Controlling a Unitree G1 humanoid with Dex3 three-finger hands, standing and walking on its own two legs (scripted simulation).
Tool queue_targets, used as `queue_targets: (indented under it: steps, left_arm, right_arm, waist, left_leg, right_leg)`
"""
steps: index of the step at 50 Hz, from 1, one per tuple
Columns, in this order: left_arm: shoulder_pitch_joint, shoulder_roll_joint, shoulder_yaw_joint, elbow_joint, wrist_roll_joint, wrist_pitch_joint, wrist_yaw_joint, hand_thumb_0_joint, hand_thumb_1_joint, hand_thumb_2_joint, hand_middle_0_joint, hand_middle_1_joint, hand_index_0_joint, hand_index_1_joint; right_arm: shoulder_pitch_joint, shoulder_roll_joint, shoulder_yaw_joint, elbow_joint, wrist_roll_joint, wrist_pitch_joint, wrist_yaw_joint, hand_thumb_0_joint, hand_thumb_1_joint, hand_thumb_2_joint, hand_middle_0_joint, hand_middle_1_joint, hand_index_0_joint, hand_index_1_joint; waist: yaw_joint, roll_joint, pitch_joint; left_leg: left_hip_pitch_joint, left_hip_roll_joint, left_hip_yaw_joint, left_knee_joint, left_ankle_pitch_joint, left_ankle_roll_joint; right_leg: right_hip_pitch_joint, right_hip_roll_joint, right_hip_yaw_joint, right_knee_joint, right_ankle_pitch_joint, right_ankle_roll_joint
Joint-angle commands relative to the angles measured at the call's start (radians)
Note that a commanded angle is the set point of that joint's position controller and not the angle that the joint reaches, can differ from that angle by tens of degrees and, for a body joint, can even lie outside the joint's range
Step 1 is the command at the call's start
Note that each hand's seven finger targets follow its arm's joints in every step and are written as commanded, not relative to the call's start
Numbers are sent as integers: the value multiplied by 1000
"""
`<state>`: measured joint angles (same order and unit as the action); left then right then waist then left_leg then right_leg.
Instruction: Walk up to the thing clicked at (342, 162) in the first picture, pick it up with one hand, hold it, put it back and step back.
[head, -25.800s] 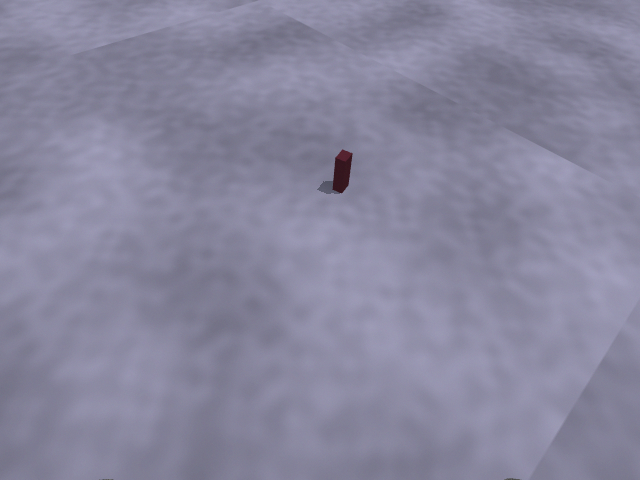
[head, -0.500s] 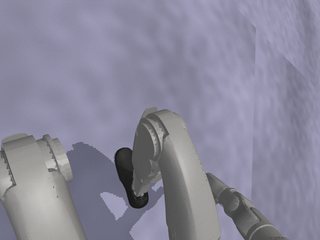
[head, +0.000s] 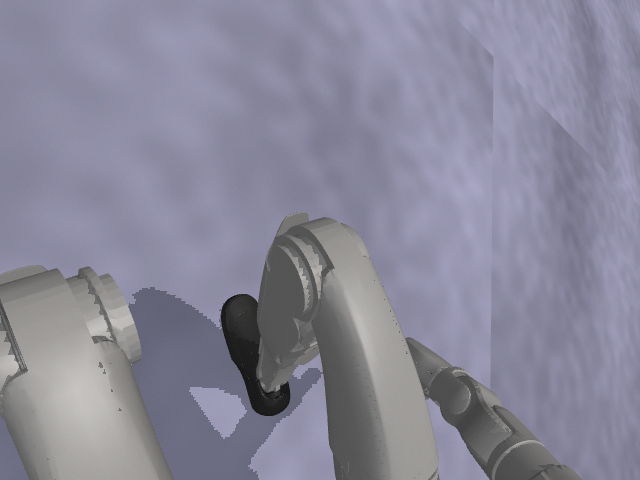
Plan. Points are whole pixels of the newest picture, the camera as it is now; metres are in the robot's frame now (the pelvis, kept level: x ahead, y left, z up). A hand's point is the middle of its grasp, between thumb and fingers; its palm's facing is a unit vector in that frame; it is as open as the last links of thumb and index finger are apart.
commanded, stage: open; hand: left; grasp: from the side
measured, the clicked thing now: out of the picture +0.45 +0.28 -0.19
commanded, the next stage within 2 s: withdraw in 0.06 s
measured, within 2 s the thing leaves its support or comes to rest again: rests again in 0.54 s
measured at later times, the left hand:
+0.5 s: hand out of the picture +0.44 +0.36 -0.10, palm faces +0.47 -0.88 -0.04, open 16.2 cm
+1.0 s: hand out of the picture +0.34 +0.40 +0.01, palm faces +0.35 -0.83 -0.45, open 17.2 cm
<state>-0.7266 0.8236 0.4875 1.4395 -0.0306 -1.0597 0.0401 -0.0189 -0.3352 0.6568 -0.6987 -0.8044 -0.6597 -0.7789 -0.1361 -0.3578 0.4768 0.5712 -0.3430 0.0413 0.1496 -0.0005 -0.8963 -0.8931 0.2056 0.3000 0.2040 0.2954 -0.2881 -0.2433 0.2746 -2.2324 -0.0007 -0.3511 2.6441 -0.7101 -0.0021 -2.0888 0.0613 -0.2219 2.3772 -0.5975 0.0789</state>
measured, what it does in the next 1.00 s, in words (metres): rises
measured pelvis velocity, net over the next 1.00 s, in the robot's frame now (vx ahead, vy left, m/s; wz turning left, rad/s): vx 0.01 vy -0.01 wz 0.14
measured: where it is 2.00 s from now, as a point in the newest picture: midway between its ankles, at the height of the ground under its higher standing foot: (187, 421)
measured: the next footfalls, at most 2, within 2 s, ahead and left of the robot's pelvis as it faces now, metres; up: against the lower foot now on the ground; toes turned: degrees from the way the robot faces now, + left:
none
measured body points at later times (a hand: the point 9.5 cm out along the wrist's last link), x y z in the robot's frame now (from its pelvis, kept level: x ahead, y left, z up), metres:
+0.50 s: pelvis +0.00 +0.00 +0.01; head +0.21 +0.18 +0.36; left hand +0.41 +0.40 -0.10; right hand +0.16 -0.25 -0.03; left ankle +0.08 +0.12 -0.26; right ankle +0.15 -0.13 -0.25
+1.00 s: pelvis +0.01 -0.01 +0.09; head +0.19 +0.10 +0.49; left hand +0.32 +0.45 +0.04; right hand +0.19 -0.24 -0.02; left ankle +0.08 +0.12 -0.26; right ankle +0.15 -0.13 -0.25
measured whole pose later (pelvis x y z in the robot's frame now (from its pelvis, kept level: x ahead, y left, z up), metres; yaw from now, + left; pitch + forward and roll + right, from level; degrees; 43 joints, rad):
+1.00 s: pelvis +0.01 -0.01 +0.09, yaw +8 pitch +31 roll -9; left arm -0.42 0.67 0.41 0.78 0.08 -0.29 -0.04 -0.01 -0.50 0.09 -0.06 -0.07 -0.06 -0.07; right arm 0.10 -0.27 0.07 0.58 -0.02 0.17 0.06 0.00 -0.90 -0.90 0.21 0.30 0.20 0.30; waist -0.09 -0.01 -0.12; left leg -2.16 0.02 -0.12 2.28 -0.68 0.03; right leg -2.08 0.00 -0.06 2.16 -0.64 0.04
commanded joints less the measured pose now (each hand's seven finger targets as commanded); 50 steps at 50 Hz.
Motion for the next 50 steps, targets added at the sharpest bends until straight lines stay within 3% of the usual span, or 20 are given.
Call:
queue_targets:
  steps: [1, 9, 16, 20, 23, 26, 27, 28, 30, 31, 32, 33, 34, 35, 38, 40, 42, 45, 48, 50]
  left_arm:
    - [-209, 158, 10, -143, -5, -65, -3, 0, -403, 245, -379, -328, -380, -325]
    - [-228, 155, 2, -156, -11, -72, -3, 0, -418, 213, -189, -196, -186, -200]
    - [-233, 312, 118, -272, -4, -61, -4, 0, -340, 213, -86, -130, -87, -130]
    - [-208, 359, 163, -408, -1, -2, -35, 0, -336, 194, -69, -102, -65, -106]
    - [-177, 281, 107, -421, -15, 81, -102, 0, -368, 171, -80, -110, -80, -109]
    - [-132, 156, 9, -384, -35, 170, -176, 0, -364, 171, -89, -134, -98, -124]
    - [-103, 50, -74, -292, -47, 202, -207, 0, -360, 160, -77, -127, -90, -113]
    - [-92, 36, -71, -274, -66, 224, -223, 0, -375, 154, -48, -120, -66, -102]
    - [-156, 101, -29, -365, -83, 237, -240, 0, -384, 86, -18, -36, -6, -29]
    - [-151, 259, 16, -371, 69, 296, -180, 0, -464, 75, -60, -68, -52, -71]
    - [-183, 195, -19, -416, 63, 327, -168, 0, -528, 83, -64, -87, -59, -88]
    - [-180, 215, 15, -454, 68, 349, -159, 0, -524, 83, -66, -87, -61, -87]
    - [-185, 253, 40, -504, 77, 369, -149, 0, -532, 90, -65, -86, -56, -90]
    - [-157, 199, 4, -495, 88, 404, -146, 0, -574, 99, -76, -100, -63, -108]
    - [-187, 339, 87, -654, 118, 479, -112, 0, -509, 135, -71, -82, -70, -83]
    - [-127, 329, 93, -687, 126, 534, -99, 0, -514, 77, -55, -59, -54, -60]
    - [-55, 256, 76, -715, 123, 587, -88, 0, -508, 80, -55, -61, -54, -61]
    - [82, 48, -31, -775, 115, 674, -89, 0, -487, 93, -58, -64, -57, -65]
    - [229, -93, -124, -837, 101, 763, -84, 0, -545, 58, -50, -53, -49, -54]
    - [285, -102, -137, -896, 93, 820, -70, 0, -570, 44, -48, -49, -47, -49]
  right_arm:
    - [54, -365, -114, -9, -3, 14, -13, 0, -901, -898, 201, 301, 201, 301]
    - [55, -361, -111, -10, -3, 9, -13, 0, -886, -897, 202, 301, 201, 301]
    - [70, -369, -122, -15, 1, 25, -18, 0, -881, -897, 202, 300, 201, 300]
    - [100, -362, -160, -24, 18, 43, -26, 0, -887, -900, 202, 300, 201, 300]
    - [134, -348, -194, -28, 47, 50, -38, 0, -891, -900, 202, 300, 201, 300]
    - [166, -338, -225, -19, 81, 46, -47, 0, -879, -896, 202, 301, 201, 301]
    - [174, -318, -221, 1, 97, 49, -46, 0, -877, -895, 202, 301, 201, 301]
    - [168, -324, -230, -15, 111, 45, -50, 0, -870, -893, 202, 301, 201, 301]
    - [174, -327, -246, -18, 130, 39, -55, 0, -781, -872, 199, 304, 200, 304]
    - [201, -280, -287, -1, 157, 55, -52, 0, -861, -909, 201, 303, 201, 303]
    - [192, -277, -299, -26, 170, 63, -51, 0, -913, -912, 200, 304, 201, 304]
    - [220, -291, -325, -27, 184, 73, -53, 0, -912, -912, 200, 304, 201, 304]
    - [228, -303, -351, -32, 198, 84, -55, 0, -908, -911, 200, 304, 201, 304]
    - [214, -264, -344, -49, 208, 88, -52, 0, -940, -921, 200, 304, 201, 304]
    - [270, -237, -386, -22, 241, 107, -68, 0, -895, -902, 201, 302, 201, 301]
    - [277, -222, -408, -32, 257, 114, -78, 0, -895, -902, 201, 301, 201, 301]
    - [292, -200, -434, -42, 277, 118, -86, 0, -895, -902, 201, 301, 201, 301]
    - [311, -172, -488, -65, 303, 114, -96, 0, -895, -902, 201, 301, 201, 301]
    - [324, -162, -527, -71, 334, 105, -104, 0, -895, -902, 201, 301, 201, 301]
    - [322, -163, -544, -87, 350, 101, -114, 0, -895, -902, 201, 302, 201, 302]
  waist:
    - [-92, 557, -561]
    - [-100, 542, -568]
    - [-43, 647, -625]
    - [-2, 732, -736]
    - [-12, 721, -733]
    - [-37, 613, -658]
    - [-50, 549, -595]
    - [-50, 490, -559]
    - [-19, 482, -594]
    - [85, 565, -736]
    - [64, 606, -783]
    - [67, 643, -832]
    - [93, 684, -863]
    - [104, 694, -862]
    - [152, 728, -924]
    - [169, 717, -910]
    - [181, 673, -926]
    - [180, 593, -965]
    - [189, 502, -969]
    - [190, 432, -970]
  left_leg:
    - [411, 66, 73, -359, 126, -28]
    - [400, 65, 76, -348, 123, -23]
    - [457, 72, 80, -383, 150, -34]
    - [533, 75, 98, -413, 199, -42]
    - [479, 67, 126, -425, 185, -30]
    - [403, 62, 129, -426, 149, -16]
    - [351, 58, 121, -434, 92, -9]
    - [316, 55, 116, -434, 45, 3]
    - [319, 51, 112, -441, 9, 9]
    - [449, 48, 145, -496, 60, -3]
    - [487, 56, 143, -515, 70, -5]
    - [537, 58, 134, -548, 86, -12]
    - [558, 59, 131, -581, 68, -18]
    - [575, 60, 139, -594, 74, -19]
    - [576, 48, 185, -612, 79, -12]
    - [559, 45, 205, -638, 79, -7]
    - [550, 38, 224, -666, 80, 0]
    - [585, 33, 237, -724, 83, 6]
    - [643, 33, 221, -795, 49, 8]
    - [659, 33, 220, -831, 20, 17]
  right_leg:
    - [275, 30, -120, -143, 163, -83]
    - [284, 33, -119, -150, 165, -83]
    - [296, 26, -107, -136, 166, -89]
    - [296, 20, -80, -138, 196, -97]
    - [293, 18, -62, -159, 194, -99]
    - [227, 17, -62, -181, 171, -97]
    - [183, 17, -67, -189, 119, -97]
    - [166, 17, -71, -207, 88, -94]
    - [167, 12, -65, -209, 63, -92]
    - [179, 0, -36, -232, 56, -101]
    - [171, 0, -30, -231, 60, -102]
    - [165, -8, -31, -222, 73, -104]
    - [150, -13, -25, -213, 62, -107]
    - [135, -13, -11, -215, 58, -110]
    - [152, -13, 31, -245, 48, -118]
    - [154, -13, 50, -263, 51, -123]
    - [171, -15, 68, -300, 50, -126]
    - [203, -21, 83, -367, 45, -124]
    - [201, -25, 89, -446, 7, -121]
    - [256, -28, 100, -511, -11, -115]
